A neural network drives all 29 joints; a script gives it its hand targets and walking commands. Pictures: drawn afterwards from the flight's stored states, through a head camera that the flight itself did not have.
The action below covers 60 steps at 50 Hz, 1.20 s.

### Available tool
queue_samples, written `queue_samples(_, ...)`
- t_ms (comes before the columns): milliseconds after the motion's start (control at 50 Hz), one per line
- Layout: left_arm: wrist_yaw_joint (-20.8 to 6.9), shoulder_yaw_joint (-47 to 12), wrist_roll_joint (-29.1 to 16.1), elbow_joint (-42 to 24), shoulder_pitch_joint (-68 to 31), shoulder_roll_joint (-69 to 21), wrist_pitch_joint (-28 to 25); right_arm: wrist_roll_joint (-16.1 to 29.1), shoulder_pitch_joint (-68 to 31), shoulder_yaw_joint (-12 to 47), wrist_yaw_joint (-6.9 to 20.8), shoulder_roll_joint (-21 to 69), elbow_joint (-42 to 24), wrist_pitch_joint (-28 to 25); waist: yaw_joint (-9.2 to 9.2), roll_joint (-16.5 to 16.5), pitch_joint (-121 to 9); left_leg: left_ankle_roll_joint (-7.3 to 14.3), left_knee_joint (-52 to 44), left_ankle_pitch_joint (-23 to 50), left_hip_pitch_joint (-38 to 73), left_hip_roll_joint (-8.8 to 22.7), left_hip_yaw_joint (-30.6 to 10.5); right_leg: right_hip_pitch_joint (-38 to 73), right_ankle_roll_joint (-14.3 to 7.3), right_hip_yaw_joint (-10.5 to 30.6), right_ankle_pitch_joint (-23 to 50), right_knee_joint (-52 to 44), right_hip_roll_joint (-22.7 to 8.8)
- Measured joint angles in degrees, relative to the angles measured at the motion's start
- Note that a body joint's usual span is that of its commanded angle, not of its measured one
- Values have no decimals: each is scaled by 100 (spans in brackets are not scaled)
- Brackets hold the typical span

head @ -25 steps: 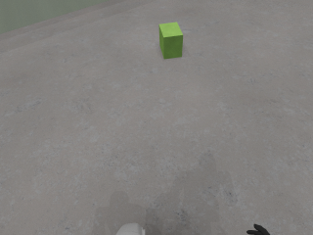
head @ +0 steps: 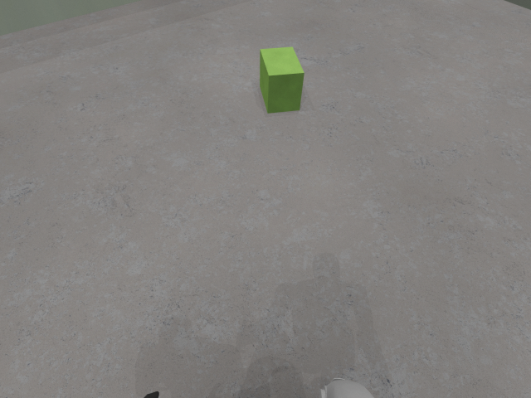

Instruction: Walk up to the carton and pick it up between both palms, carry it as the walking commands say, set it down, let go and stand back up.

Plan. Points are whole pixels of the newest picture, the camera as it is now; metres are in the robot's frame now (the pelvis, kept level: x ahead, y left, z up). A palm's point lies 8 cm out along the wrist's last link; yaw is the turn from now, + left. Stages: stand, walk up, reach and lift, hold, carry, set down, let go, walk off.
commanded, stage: walk up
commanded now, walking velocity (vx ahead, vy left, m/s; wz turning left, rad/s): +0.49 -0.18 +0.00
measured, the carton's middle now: (280, 80) +1.85 -0.04 -0.66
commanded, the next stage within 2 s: none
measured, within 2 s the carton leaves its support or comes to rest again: neither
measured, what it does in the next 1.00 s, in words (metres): walks ahead: right foot, then left foot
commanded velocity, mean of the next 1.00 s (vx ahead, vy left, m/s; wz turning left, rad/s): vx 0.49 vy -0.06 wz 0.00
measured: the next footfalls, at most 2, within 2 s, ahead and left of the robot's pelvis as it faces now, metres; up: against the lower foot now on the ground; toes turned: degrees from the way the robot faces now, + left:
right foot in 0.12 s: +0.16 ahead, -0.17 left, +0.00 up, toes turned -4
left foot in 0.58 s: +0.34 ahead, +0.13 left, +0.00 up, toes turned +7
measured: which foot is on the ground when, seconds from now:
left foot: down 0.00-0.12, up 0.14-0.56, down 0.58-1.00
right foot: up 0.00-0.10, down 0.12-0.60, up 0.62-1.00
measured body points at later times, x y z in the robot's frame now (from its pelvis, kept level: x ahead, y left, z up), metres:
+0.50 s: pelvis +0.18 -0.03 -0.01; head +0.20 -0.03 +0.44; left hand +0.15 +0.21 -0.16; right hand +0.29 -0.28 -0.15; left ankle +0.24 +0.12 -0.71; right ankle +0.12 -0.16 -0.75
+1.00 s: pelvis +0.37 -0.01 +0.00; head +0.39 +0.01 +0.45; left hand +0.44 +0.23 -0.16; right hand +0.30 -0.25 -0.13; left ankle +0.30 +0.12 -0.75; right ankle +0.41 -0.16 -0.69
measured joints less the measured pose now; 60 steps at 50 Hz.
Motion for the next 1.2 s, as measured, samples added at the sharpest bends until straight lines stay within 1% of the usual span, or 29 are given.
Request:
queue_samples(40, -20, 1, 0, -25, -93, 1, 0, 0, 42, 0, -8, 0, -2, 29, -45, -1, -39, -68, -54, -82, 77, 2, 2, 0, 0, 2, 32, -640, -2)
queue_samples(80, -27, 1, 0, -64, -163, 1, -26, 0, 21, 0, -8, 0, -3, 46, -49, -3, -55, -155, -19, -209, 116, 9, 3, 84, 0, -5, 88, -1355, -3)
queue_samples(120, 0, 2, 0, -74, -150, 3, -135, 0, -42, 0, -8, -20, -1, 62, -44, -10, -26, -194, 393, -531, 98, 38, 9, 391, 0, -48, 181, -2036, -3)
queue_samples(140, 27, 3, 11, -66, -119, -1, -208, 0, -99, -1, -9, -43, 4, 73, -43, -2, 6, -195, 1002, -805, -31, 68, 11, 480, -34, -55, 655, -2077, -2)
queue_samples(160, 58, 3, 14, -8, -86, -25, -255, -1, -224, -2, -9, -77, 26, 117, -41, 52, 43, -195, 1801, -930, -230, 96, 0, 520, -98, -83, 761, -1881, 23)
queue_samples(200, 112, -4, 14, 92, 74, -50, -272, 0, -540, -1, -9, -134, 20, 183, -38, 111, 56, -195, 3252, -961, -661, 12, 1, 810, -185, -114, 507, -1832, 39)
queue_samples(220, 133, -4, 15, 137, 177, -51, -275, 0, -727, -1, -8, -152, 17, 185, -40, 116, 55, -195, 3684, -948, -840, -46, -4, 986, -206, -117, 412, -1920, 39)
queue_samples(260, 145, -6, 15, 239, 353, -52, -275, 0, -1103, 0, -8, -165, -14, 182, -45, 120, 54, -195, 4031, -771, -1149, -105, -13, 1302, -214, -125, 349, -2148, 40)
queue_samples(340, 180, -5, 15, 341, 670, -53, -299, 0, -1688, 1, 3, -166, -86, 226, -49, 124, 93, -195, 4038, -316, -1644, -40, -20, 1747, -215, -124, 285, -2469, 41)
queue_samples(400, 210, -5, 15, 427, 874, -54, -335, 0, -1934, 1, 32, -167, -85, 274, -52, 127, 158, -195, 3676, -164, -1801, 65, -23, 2042, -212, -126, 175, -2619, 43)
queue_samples(500, 253, -6, 15, 562, 1105, -55, -335, 0, -2152, 2, 62, -167, -87, 317, -50, 131, 186, -194, 2357, -165, -1804, 124, -25, 2341, -99, -130, -69, -2754, 46)
queue_samples(560, 253, -5, 15, 589, 1105, -55, -286, 25, -2200, 2, 65, -167, -87, 247, -50, 132, 176, -194, 1332, -137, -1723, 34, -22, 2388, 27, -174, -262, -2754, 50)
queue_samples(580, 253, -5, 13, 594, 1104, -54, -270, 25, -2185, 2, 65, -161, -88, 197, -49, 116, 175, -160, 1083, 157, -1649, -13, -22, 2395, 41, -171, -357, -2687, 34)
queue_samples(600, 254, -4, 12, 594, 1091, -50, -265, 25, -2141, 2, 65, -145, -87, 118, -53, 78, 189, -82, 1076, 584, -1625, -52, -8, 2330, 42, -161, -449, -2429, -17)
queue_samples(620, 254, -1, 12, 582, 1055, -50, -259, 25, -2054, 1, 64, -125, -84, 40, -60, 54, 204, 13, 1209, 600, -1611, -77, 6, 2166, 42, -125, -491, -1874, -34)
queue_samples(640, 254, 6, 12, 532, 1013, -51, -237, 25, -1912, 1, 64, -112, -80, -11, -65, 57, 189, 94, 1269, 464, -1560, -86, 4, 1913, 43, -122, -551, -1134, -22)
queue_samples(680, 254, 36, 12, 426, 905, -46, -215, 25, -1547, 1, 56, -82, -50, -25, -63, 48, 120, 178, 1136, 242, -1332, -96, 5, 1397, 42, -117, -569, 117, -11)
queue_samples(700, 245, 45, 12, 383, 845, -43, -210, 25, -1362, 1, 47, -67, -7, -24, -60, 39, 90, 182, 1023, 202, -1195, -86, 7, 1192, 42, -111, -546, 453, -13)
queue_samples(740, 192, 44, 12, 275, 723, -42, -182, 25, -1013, 2, 26, -39, 76, -23, -56, 33, 59, 182, 794, 191, -934, -54, 11, 865, 42, -77, -403, 684, -16)
queue_samples(840, 81, 44, 12, 82, 363, -41, -6, 25, -322, 3, 8, 73, 201, -25, -54, 27, 57, 179, 297, 165, -395, -55, 15, 207, 42, 29, 101, 700, -22)
queue_samples(920, 37, 44, 12, 4, 167, -41, 70, 25, 13, 2, -29, 167, 207, -25, -52, 12, 51, 114, -41, 102, 42, -88, 16, -66, 42, 31, 392, 660, -25)
queue_samples(960, 3, 43, 12, -28, 97, -40, 84, 25, 80, 2, -39, 186, 205, -16, -50, 9, 44, 71, -205, 66, 233, -96, 18, -100, 42, 35, 488, 380, -27)
queue_samples(1020, -38, 44, 12, -61, 3, -38, 85, 25, 65, 2, -58, 187, 203, -7, -47, 6, -35, -33, -345, -32, 349, -84, 20, -100, 42, 38, 494, -480, -31)
queue_samples(1080, -40, 44, 12, -96, -79, -38, 42, 25, -36, 2, -66, 184, 204, 6, -44, 4, -59, -184, -306, -222, 379, -57, 22, -13, 42, 26, 493, -1445, -31)
queue_samples(1100, -37, 44, 12, -100, -77, -37, -6, 25, -83, 2, -66, 172, 204, 18, -42, 2, -49, -242, -181, -351, 381, -34, 24, 94, 42, -12, 494, -1770, -30)
queue_samples(1120, -17, 45, 12, -99, -67, -37, -77, 24, -127, 2, -66, 148, 205, 23, -38, -1, -5, -259, 138, -570, 354, -5, 28, 293, 42, -31, 496, -2056, -31)
queue_samples(1140, 20, 46, 12, -62, -53, -51, -170, 24, -210, 0, -67, 101, 211, 50, -37, 26, 39, -260, 792, -835, 192, 52, 28, 375, -26, -50, 820, -2070, -9)
queue_samples(1160, 49, 46, 12, 12, -32, -85, -235, 24, -361, 0, -67, 37, 211, 103, -33, 94, 82, -260, 1659, -955, -61, 95, 19, 411, -113, -75, 788, -1898, 42)
queue_samples(1200, 89, 33, 12, 132, 100, -99, -275, 24, -702, 0, -67, -56, 192, 145, -32, 118, 109, -260, 3169, -998, -553, -13, 21, 688, -235, -71, 536, -1896, 68)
